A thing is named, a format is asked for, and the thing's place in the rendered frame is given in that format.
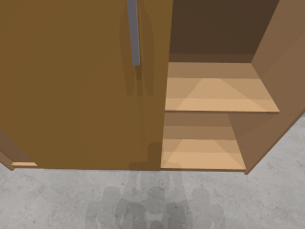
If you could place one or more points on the wardrobe door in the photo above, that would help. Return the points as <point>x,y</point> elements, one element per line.
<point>70,97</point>
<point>11,150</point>

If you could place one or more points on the handle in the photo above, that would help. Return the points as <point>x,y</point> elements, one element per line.
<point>134,33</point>

